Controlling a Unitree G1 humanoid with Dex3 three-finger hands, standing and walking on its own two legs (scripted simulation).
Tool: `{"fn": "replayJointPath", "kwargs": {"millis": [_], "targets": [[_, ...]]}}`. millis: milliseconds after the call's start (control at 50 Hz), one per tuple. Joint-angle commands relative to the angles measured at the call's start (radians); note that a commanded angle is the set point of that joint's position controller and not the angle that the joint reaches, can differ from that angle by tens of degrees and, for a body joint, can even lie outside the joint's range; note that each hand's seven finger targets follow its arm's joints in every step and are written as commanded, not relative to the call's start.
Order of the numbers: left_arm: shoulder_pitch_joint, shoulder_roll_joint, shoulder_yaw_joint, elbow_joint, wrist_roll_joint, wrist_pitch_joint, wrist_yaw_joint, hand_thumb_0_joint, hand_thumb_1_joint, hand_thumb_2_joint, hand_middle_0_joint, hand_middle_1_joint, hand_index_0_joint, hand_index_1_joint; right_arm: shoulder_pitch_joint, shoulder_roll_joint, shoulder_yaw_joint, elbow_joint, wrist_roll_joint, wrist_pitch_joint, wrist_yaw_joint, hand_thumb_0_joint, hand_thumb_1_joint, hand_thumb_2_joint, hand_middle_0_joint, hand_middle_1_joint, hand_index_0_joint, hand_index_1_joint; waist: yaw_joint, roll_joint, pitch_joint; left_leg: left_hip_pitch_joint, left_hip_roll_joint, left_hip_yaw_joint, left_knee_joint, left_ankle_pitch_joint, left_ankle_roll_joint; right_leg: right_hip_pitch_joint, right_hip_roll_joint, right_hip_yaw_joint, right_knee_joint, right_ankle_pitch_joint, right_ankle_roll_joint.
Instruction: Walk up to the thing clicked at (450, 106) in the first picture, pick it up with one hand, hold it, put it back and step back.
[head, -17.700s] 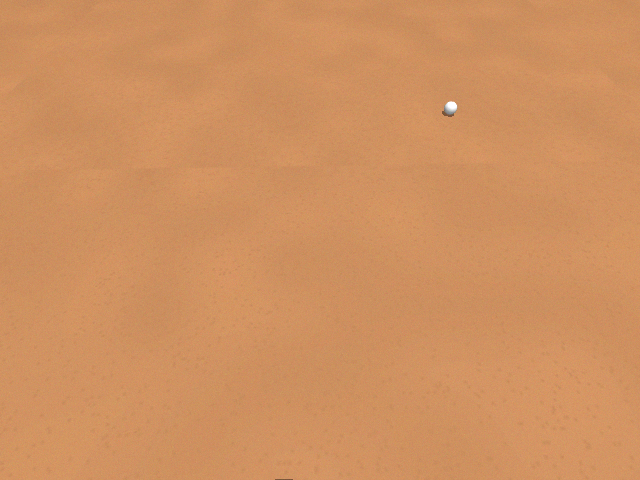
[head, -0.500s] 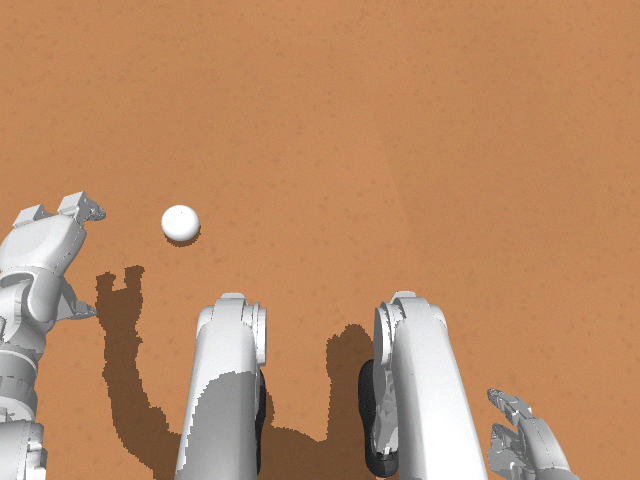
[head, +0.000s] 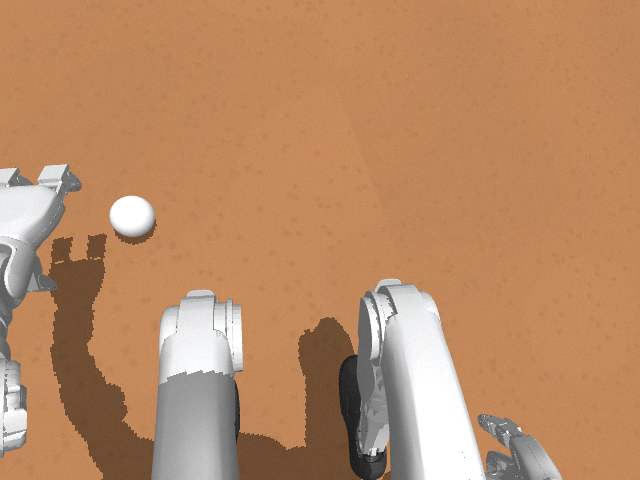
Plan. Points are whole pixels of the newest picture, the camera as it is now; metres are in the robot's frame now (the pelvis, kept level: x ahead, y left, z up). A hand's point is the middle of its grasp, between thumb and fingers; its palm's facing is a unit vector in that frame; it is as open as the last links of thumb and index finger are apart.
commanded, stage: rise first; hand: left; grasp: from above
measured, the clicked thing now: (132, 216) +0.48 +0.29 -0.32
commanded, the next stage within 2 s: approach in 0.70 s
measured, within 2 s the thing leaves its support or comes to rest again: neither
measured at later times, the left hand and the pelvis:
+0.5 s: hand (62, 233) +0.41 +0.34 -0.19, palm faces -0.45 -0.08 -0.89, open 14.0 cm; pelvis +0.01 +0.00 -0.02, yaw -1 degrees
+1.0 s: hand (84, 224) +0.43 +0.32 -0.21, palm faces -0.46 -0.05 -0.89, open 14.1 cm; pelvis +0.01 +0.00 -0.03, yaw -1 degrees
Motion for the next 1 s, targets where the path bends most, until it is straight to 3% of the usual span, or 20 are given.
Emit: {"fn": "replayJointPath", "kwargs": {"millis": [0, 60, 80, 120, 160, 220, 320, 460, 520, 600, 740, 780, 820, 880, 940, 980], "targets": [[-0.253, 0.313, 0.064, -0.076, 0.017, -0.005, 0.065, 0.000, -0.449, 0.934, -0.144, -0.909, -0.142, -0.910, 0.169, -0.226, -0.076, -0.010, -0.017, -0.006, -0.006, 0.000, -0.899, -0.900, 0.200, 0.300, 0.200, 0.300, 0.005, 0.222, -0.605, 0.498, -0.015, 0.068, -0.259, 0.141, 0.034, 0.229, 0.023, -0.079, -0.203, 0.129, -0.072], [-0.299, 0.314, 0.058, -0.091, 0.031, -0.012, 0.083, 0.000, -0.464, 0.946, -0.138, -0.914, -0.134, -0.917, 0.167, -0.221, -0.072, -0.009, -0.028, -0.006, -0.001, 0.000, -0.900, -0.901, 0.200, 0.300, 0.200, 0.300, -0.007, 0.231, -0.635, 0.495, -0.017, 0.076, -0.234, 0.176, 0.036, 0.249, 0.026, -0.078, -0.190, 0.162, -0.070], [-0.324, 0.306, 0.053, -0.116, 0.025, -0.013, 0.090, 0.000, -0.466, 0.945, -0.131, -0.932, -0.130, -0.932, 0.156, -0.217, -0.072, -0.015, -0.026, -0.009, -0.003, 0.000, -0.900, -0.901, 0.200, 0.300, 0.200, 0.300, 0.001, 0.226, -0.644, 0.506, -0.015, 0.077, -0.229, 0.177, 0.036, 0.243, 0.026, -0.077, -0.189, 0.165, -0.071], [-0.302, 0.312, 0.064, -0.054, 0.023, -0.008, 0.099, 0.000, -0.474, 0.951, -0.117, -0.945, -0.118, -0.943, 0.170, -0.223, -0.071, -0.006, -0.035, -0.011, -0.001, 0.000, -0.899, -0.900, 0.200, 0.300, 0.200, 0.300, -0.015, 0.207, -0.636, 0.483, -0.015, 0.077, -0.213, 0.186, 0.039, 0.250, 0.027, -0.081, -0.185, 0.173, -0.066], [-0.321, 0.328, 0.069, -0.060, 0.030, -0.007, 0.107, 0.000, -0.493, 0.962, -0.104, -0.968, -0.106, -0.965, 0.165, -0.221, -0.069, -0.003, -0.038, -0.011, 0.000, 0.000, -0.902, -0.901, 0.200, 0.300, 0.200, 0.300, -0.005, 0.233, -0.636, 0.487, -0.013, 0.075, -0.211, 0.186, 0.038, 0.231, 0.025, -0.082, -0.166, 0.171, -0.068], [-0.327, 0.325, 0.067, -0.030, 0.036, 0.004, 0.116, 0.000, -0.515, 0.984, -0.093, -0.982, -0.092, -0.983, 0.168, -0.217, -0.062, -0.002, -0.045, -0.012, 0.002, 0.000, -0.902, -0.901, 0.200, 0.300, 0.200, 0.300, -0.015, 0.225, -0.629, 0.463, -0.016, 0.081, -0.201, 0.173, 0.041, 0.244, 0.028, -0.082, -0.170, 0.168, -0.068], [-0.328, 0.340, 0.073, -0.025, 0.035, 0.012, 0.117, 0.000, -0.527, 0.993, -0.075, -1.006, -0.078, -1.002, 0.172, -0.219, -0.062, 0.002, -0.054, -0.013, 0.001, 0.000, -0.902, -0.901, 0.200, 0.300, 0.200, 0.300, -0.019, 0.232, -0.655, 0.463, -0.014, 0.083, -0.178, 0.200, 0.042, 0.256, 0.030, -0.081, -0.159, 0.199, -0.066], [-0.316, 0.316, 0.060, 0.003, 0.029, 0.021, 0.118, 0.000, -0.552, 1.012, -0.068, -1.015, -0.066, -1.016, 0.170, -0.222, -0.049, 0.008, -0.054, -0.011, 0.005, 0.000, -0.903, -0.901, 0.200, 0.300, 0.200, 0.300, -0.023, 0.244, -0.603, 0.448, -0.013, 0.067, -0.192, 0.176, 0.036, 0.208, 0.026, -0.089, -0.141, 0.173, -0.070], [-0.306, 0.330, 0.072, 0.012, 0.030, 0.019, 0.121, 0.000, -0.553, 1.015, -0.069, -1.012, -0.066, -1.014, 0.170, -0.224, -0.043, 0.006, -0.056, -0.010, 0.006, 0.000, -0.902, -0.901, 0.200, 0.300, 0.200, 0.300, -0.022, 0.253, -0.612, 0.460, -0.016, 0.066, -0.187, 0.188, 0.036, 0.210, 0.026, -0.090, -0.136, 0.178, -0.068], [-0.331, 0.328, 0.060, 0.001, 0.031, 0.012, 0.125, 0.000, -0.553, 1.013, -0.064, -1.025, -0.064, -1.025, 0.171, -0.223, -0.044, 0.008, -0.056, -0.010, 0.008, 0.000, -0.903, -0.901, 0.200, 0.300, 0.200, 0.300, -0.039, 0.241, -0.606, 0.430, -0.014, 0.073, -0.166, 0.190, 0.039, 0.225, 0.030, -0.089, -0.137, 0.192, -0.068], [-0.344, 0.330, 0.067, -0.003, 0.033, 0.010, 0.137, 0.000, -0.542, 1.007, -0.068, -1.027, -0.069, -1.025, 0.172, -0.235, -0.040, 0.012, -0.063, -0.011, 0.011, 0.000, -0.901, -0.900, 0.200, 0.300, 0.200, 0.300, -0.043, 0.268, -0.626, 0.460, -0.012, 0.061, -0.169, 0.200, 0.035, 0.201, 0.030, -0.101, -0.121, 0.193, -0.064], [-0.313, 0.325, 0.059, 0.025, 0.041, 0.012, 0.138, 0.000, -0.611, 1.092, -0.076, -0.978, -0.033, -1.023, 0.172, -0.230, -0.037, 0.013, -0.063, -0.012, 0.012, 0.000, -0.909, -0.904, 0.200, 0.300, 0.200, 0.300, -0.036, 0.281, -0.620, 0.471, -0.013, 0.062, -0.170, 0.211, 0.031, 0.200, 0.030, -0.098, -0.118, 0.201, -0.067], [-0.357, 0.315, 0.049, 0.021, 0.039, 0.012, 0.144, 0.000, -0.536, 0.991, -0.064, -1.049, -0.071, -1.041, 0.174, -0.233, -0.037, 0.017, -0.063, -0.011, 0.013, 0.000, -0.902, -0.896, 0.200, 0.300, 0.200, 0.300, -0.057, 0.258, -0.624, 0.452, -0.014, 0.058, -0.159, 0.209, 0.034, 0.197, 0.033, -0.102, -0.113, 0.206, -0.067], [-0.439, 0.262, -0.008, 0.039, 0.043, 0.011, 0.152, 0.000, -0.532, 0.982, -0.061, -1.072, -0.073, -1.058, 0.185, -0.233, -0.028, 0.027, -0.069, -0.022, 0.014, 0.000, -0.905, -0.897, 0.200, 0.300, 0.200, 0.300, -0.102, 0.261, -0.577, 0.432, -0.010, 0.058, -0.144, 0.184, 0.039, 0.172, 0.034, -0.103, -0.121, 0.198, -0.063], [-0.529, 0.268, -0.022, 0.026, 0.052, 0.014, 0.174, 0.000, -0.522, 0.976, -0.064, -1.076, -0.079, -1.060, 0.208, -0.243, -0.020, 0.034, -0.072, -0.031, 0.011, 0.000, -0.905, -0.897, 0.200, 0.300, 0.200, 0.300, -0.130, 0.283, -0.614, 0.440, -0.010, 0.058, -0.133, 0.190, 0.038, 0.185, 0.036, -0.106, -0.121, 0.209, -0.060], [-0.577, 0.230, -0.049, 0.024, 0.049, 0.032, 0.187, 0.000, -0.525, 0.976, -0.062, -1.091, -0.079, -1.072, 0.217, -0.242, -0.017, 0.038, -0.074, -0.040, 0.009, 0.000, -0.906, -0.897, 0.200, 0.300, 0.200, 0.300, -0.144, 0.305, -0.630, 0.467, -0.005, 0.056, -0.137, 0.194, 0.033, 0.169, 0.036, -0.112, -0.119, 0.211, -0.060]]}}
